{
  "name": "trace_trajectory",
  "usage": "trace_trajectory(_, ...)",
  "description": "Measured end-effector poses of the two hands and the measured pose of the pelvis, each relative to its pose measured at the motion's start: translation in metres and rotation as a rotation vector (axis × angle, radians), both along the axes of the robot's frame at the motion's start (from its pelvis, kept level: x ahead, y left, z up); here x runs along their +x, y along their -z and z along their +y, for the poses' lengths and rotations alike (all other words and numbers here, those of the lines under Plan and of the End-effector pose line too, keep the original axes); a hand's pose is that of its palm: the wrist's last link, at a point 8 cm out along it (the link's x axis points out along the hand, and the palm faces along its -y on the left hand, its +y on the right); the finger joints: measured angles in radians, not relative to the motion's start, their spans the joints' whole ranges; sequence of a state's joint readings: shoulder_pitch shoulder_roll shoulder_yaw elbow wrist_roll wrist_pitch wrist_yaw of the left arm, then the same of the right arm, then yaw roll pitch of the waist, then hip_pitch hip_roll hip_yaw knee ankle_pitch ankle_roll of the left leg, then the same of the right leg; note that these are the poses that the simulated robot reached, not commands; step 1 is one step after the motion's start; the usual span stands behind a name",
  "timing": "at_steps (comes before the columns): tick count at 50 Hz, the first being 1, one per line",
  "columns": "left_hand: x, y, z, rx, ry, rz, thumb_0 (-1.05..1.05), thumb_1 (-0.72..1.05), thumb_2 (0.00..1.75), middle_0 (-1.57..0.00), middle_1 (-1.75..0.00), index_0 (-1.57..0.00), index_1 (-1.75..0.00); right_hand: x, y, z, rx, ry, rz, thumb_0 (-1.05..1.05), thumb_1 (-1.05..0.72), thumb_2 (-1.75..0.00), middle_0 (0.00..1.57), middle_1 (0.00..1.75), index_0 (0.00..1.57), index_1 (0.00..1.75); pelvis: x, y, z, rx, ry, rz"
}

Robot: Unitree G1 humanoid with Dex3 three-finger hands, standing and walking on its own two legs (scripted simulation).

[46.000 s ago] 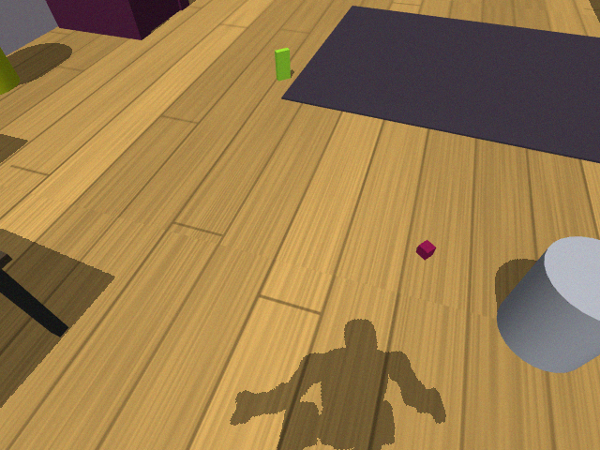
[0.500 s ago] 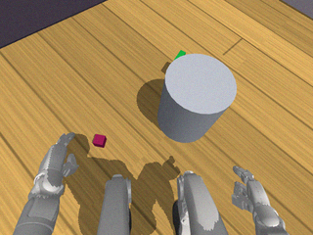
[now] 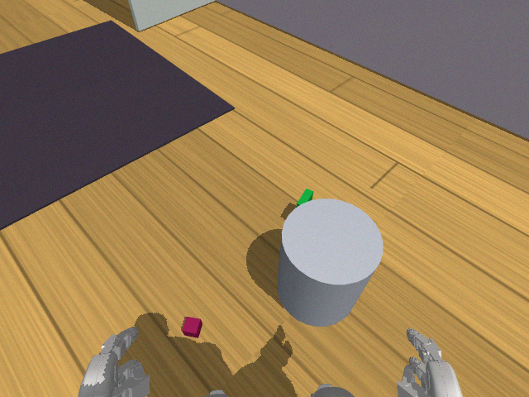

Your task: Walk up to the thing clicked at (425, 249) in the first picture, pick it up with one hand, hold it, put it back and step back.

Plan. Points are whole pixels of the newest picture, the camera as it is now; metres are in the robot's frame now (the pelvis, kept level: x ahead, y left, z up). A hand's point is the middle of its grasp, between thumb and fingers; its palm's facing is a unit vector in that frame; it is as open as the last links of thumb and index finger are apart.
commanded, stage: home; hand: left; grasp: from above
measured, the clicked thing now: (192, 327) +0.46 +0.23 -0.68
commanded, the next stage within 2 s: none
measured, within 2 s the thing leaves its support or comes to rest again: neither
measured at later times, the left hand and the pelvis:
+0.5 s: hand out of the picture +0.16 +0.18 -0.03, palm faces +0.06 -0.98 -0.19, open 7.4 cm; pelvis +0.00 +0.00 +0.01, yaw +1 degrees
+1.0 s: hand (141, 394) +0.17 +0.18 -0.03, palm faces +0.04 -0.98 -0.19, open 7.4 cm; pelvis +0.01 +0.00 +0.01, yaw +0 degrees
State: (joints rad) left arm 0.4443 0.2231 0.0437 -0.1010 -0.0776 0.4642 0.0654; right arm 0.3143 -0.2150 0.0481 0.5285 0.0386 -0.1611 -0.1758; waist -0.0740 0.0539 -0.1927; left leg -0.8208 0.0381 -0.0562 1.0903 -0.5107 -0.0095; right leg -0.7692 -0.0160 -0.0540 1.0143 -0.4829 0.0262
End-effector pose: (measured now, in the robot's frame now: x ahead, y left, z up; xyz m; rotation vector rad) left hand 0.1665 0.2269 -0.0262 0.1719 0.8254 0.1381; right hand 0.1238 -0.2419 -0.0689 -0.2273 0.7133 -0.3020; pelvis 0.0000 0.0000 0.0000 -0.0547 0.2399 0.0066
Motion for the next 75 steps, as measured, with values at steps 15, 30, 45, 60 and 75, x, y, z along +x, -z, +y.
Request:
trace_trajectory(15,-0.023,-0.017,0.000,-0.016,-0.006,0.007,0.01,0.90,0.90,-0.20,-0.30,-0.20,-0.30,0.042,-0.035,0.000,-0.033,-0.080,-0.163,0.01,-0.90,-0.90,0.20,0.30,0.20,0.30,0.005,-0.013,-0.002,0.011,-0.014,-0.063)
trace_trajectory(30,-0.021,-0.019,-0.001,-0.006,0.003,-0.003,0.01,0.91,0.90,-0.20,-0.30,-0.20,-0.30,0.030,-0.025,0.003,-0.021,-0.083,-0.114,0.01,-0.90,-0.90,0.21,0.30,0.20,0.30,0.003,-0.014,-0.003,0.011,-0.011,-0.069)
trace_trajectory(45,-0.016,-0.018,-0.002,-0.013,0.011,-0.006,0.01,0.91,0.90,-0.20,-0.30,-0.20,-0.30,0.025,-0.023,-0.001,-0.029,-0.062,-0.102,0.01,-0.90,-0.90,0.21,0.30,0.20,0.30,0.005,-0.013,-0.001,0.010,-0.006,-0.069)
trace_trajectory(60,-0.015,-0.018,0.001,-0.013,0.008,0.001,0.01,0.91,0.90,-0.20,-0.30,-0.20,-0.30,0.035,-0.026,0.003,-0.026,-0.074,-0.117,0.01,-0.90,-0.90,0.20,0.30,0.20,0.30,0.008,-0.013,0.000,0.008,-0.007,-0.064)
trace_trajectory(75,-0.007,-0.018,0.002,-0.010,0.012,-0.005,0.01,0.91,0.90,-0.20,-0.30,-0.20,-0.30,0.038,-0.023,0.004,-0.025,-0.068,-0.097,0.01,-0.90,-0.90,0.21,0.30,0.20,0.30,0.015,-0.013,0.001,0.007,-0.006,-0.056)
